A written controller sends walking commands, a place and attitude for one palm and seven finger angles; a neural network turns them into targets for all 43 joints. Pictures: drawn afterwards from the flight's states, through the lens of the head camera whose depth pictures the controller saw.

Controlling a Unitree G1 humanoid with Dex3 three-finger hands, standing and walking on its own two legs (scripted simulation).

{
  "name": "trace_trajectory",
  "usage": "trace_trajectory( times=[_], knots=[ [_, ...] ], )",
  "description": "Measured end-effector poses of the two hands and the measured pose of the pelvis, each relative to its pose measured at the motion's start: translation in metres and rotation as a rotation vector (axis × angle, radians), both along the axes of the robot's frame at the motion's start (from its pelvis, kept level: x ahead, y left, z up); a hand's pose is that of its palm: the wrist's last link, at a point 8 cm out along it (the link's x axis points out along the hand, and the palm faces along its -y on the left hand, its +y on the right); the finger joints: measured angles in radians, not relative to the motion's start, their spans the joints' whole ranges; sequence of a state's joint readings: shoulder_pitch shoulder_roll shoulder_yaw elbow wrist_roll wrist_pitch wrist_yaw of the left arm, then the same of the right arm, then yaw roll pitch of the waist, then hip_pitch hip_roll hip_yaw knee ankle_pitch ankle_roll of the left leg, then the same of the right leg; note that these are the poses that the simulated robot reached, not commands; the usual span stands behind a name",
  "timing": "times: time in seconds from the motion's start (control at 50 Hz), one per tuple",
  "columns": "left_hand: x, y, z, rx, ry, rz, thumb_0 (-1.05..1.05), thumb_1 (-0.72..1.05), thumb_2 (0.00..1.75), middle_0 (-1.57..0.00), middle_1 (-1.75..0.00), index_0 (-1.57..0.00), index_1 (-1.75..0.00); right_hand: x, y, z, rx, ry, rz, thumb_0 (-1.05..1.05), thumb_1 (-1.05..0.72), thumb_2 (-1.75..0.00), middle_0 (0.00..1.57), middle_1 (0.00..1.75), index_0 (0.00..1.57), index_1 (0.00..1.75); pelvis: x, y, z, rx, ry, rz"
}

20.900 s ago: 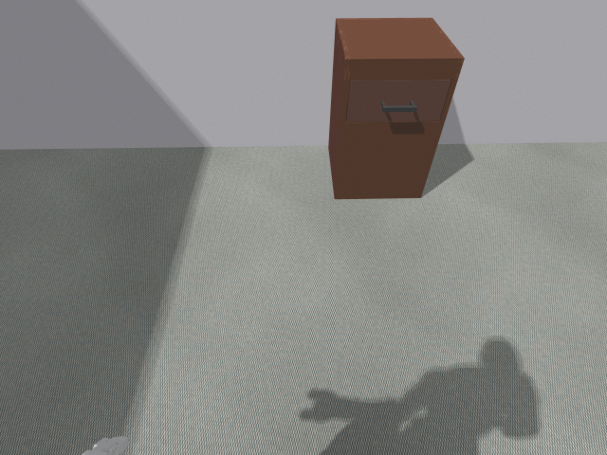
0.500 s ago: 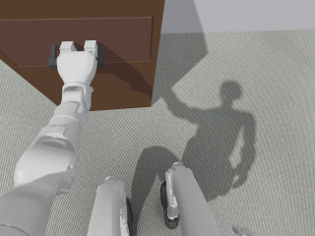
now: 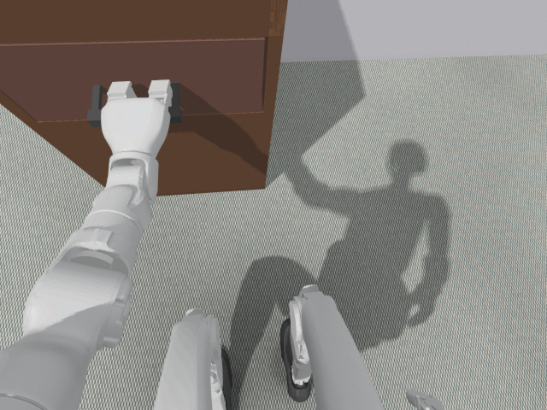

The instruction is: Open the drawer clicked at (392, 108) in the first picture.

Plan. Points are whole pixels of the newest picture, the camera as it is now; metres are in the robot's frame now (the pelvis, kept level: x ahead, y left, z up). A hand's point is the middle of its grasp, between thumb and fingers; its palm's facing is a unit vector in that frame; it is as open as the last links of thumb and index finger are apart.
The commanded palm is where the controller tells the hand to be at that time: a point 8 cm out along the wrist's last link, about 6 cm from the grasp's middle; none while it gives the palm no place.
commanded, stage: pull the drawer open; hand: left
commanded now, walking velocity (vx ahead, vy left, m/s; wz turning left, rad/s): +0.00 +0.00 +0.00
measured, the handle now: (136, 104) +0.57 +0.15 -0.04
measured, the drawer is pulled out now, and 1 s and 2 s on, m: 0.00 0.04 0.08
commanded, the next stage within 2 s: none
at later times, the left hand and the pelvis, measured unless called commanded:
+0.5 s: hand (149, 153) +0.50 +0.14 -0.07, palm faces -0.05 -0.06 -1.00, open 5.3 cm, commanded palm +0.46 +0.14 -0.02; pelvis +0.01 +0.00 +0.01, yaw +0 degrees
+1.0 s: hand (149, 164) +0.48 +0.14 -0.07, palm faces -0.04 -0.07 -1.00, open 5.3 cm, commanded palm +0.44 +0.14 -0.02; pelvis +0.01 +0.00 +0.02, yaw +0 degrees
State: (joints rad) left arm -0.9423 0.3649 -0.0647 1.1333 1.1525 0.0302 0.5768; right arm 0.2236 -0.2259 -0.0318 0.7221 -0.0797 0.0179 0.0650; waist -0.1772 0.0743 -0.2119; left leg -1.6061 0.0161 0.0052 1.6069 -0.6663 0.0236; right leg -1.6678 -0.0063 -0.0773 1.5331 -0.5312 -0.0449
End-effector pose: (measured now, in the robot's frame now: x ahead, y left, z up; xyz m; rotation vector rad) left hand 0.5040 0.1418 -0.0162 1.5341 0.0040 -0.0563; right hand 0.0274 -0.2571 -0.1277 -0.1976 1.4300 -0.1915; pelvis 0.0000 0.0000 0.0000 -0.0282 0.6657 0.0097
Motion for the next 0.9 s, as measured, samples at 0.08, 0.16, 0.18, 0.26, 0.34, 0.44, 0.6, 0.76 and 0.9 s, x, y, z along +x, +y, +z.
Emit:
trace_trajectory(
  times=[0.08, 0.16, 0.18, 0.26, 0.34, 0.44, 0.6, 0.76, 0.9],
  knots=[
    [-0.001, 0.0, 0.001, -0.009, 0.003, 0.002, 0.0, 0.8, 0.83, -0.38, -1.35, -0.4, -1.33, 0.004, 0.001, 0.001, 0.004, -0.009, -0.002, 0.0, -0.91, -0.9, 0.2, 0.3, 0.2, 0.3, 0.001, 0.0, 0.002, 0.001, -0.001, -0.004],
    [-0.005, 0.001, 0.001, -0.016, 0.007, 0.0, 0.0, 0.8, 0.82, -0.36, -1.35, -0.4, -1.33, 0.009, 0.003, 0.002, 0.012, -0.013, -0.005, 0.0, -0.91, -0.9, 0.2, 0.3, 0.2, 0.3, 0.004, 0.001, 0.004, 0.004, -0.004, -0.009],
    [-0.006, 0.001, 0.001, -0.016, 0.008, -0.001, 0.0, 0.8, 0.82, -0.36, -1.35, -0.4, -1.33, 0.01, 0.003, 0.002, 0.014, -0.013, -0.006, 0.0, -0.91, -0.9, 0.2, 0.3, 0.2, 0.3, 0.005, 0.001, 0.005, 0.004, -0.004, -0.009],
    [-0.01, 0.001, 0.001, -0.019, 0.009, -0.007, 0.0, 0.8, 0.82, -0.35, -1.35, -0.39, -1.32, 0.015, 0.005, 0.003, 0.022, -0.013, -0.001, 0.0, -0.91, -0.9, 0.2, 0.3, 0.2, 0.3, 0.008, 0.002, 0.008, 0.006, -0.008, -0.012],
    [-0.015, 0.002, 0.001, -0.021, 0.008, -0.01, 0.0, 0.8, 0.82, -0.35, -1.35, -0.39, -1.32, 0.022, 0.007, 0.004, 0.028, -0.014, 0.004, 0.0, -0.91, -0.9, 0.2, 0.3, 0.2, 0.3, 0.011, 0.003, 0.011, 0.008, -0.011, -0.012],
    [-0.019, 0.002, 0.001, -0.025, 0.007, -0.01, 0.0, 0.81, 0.82, -0.34, -1.35, -0.39, -1.32, 0.03, 0.007, 0.005, 0.03, -0.019, 0.014, 0.0, -0.91, -0.9, 0.2, 0.3, 0.21, 0.3, 0.014, 0.003, 0.013, 0.01, -0.015, -0.011],
    [-0.027, 0.002, 0.001, -0.03, 0.006, -0.01, 0.0, 0.8, 0.82, -0.34, -1.35, -0.4, -1.32, 0.042, 0.005, 0.008, 0.024, -0.039, 0.026, 0.0, -0.91, -0.9, 0.2, 0.3, 0.2, 0.3, 0.015, 0.003, 0.016, 0.011, -0.022, -0.011],
    [-0.031, 0.002, 0.001, -0.03, 0.0, -0.01, 0.0, 0.8, 0.82, -0.34, -1.35, -0.4, -1.32, 0.047, 0.004, 0.008, 0.018, -0.051, 0.033, 0.0, -0.91, -0.9, 0.2, 0.3, 0.2, 0.3, 0.014, 0.003, 0.016, 0.012, -0.025, -0.011],
    [-0.037, 0.003, 0.001, -0.033, 0.002, -0.009, 0.0, 0.8, 0.82, -0.33, -1.35, -0.4, -1.32, 0.046, 0.005, 0.007, 0.025, -0.055, 0.027, 0.0, -0.91, -0.9, 0.2, 0.3, 0.2, 0.3, 0.013, 0.003, 0.017, 0.015, -0.031, -0.014]
  ],
)
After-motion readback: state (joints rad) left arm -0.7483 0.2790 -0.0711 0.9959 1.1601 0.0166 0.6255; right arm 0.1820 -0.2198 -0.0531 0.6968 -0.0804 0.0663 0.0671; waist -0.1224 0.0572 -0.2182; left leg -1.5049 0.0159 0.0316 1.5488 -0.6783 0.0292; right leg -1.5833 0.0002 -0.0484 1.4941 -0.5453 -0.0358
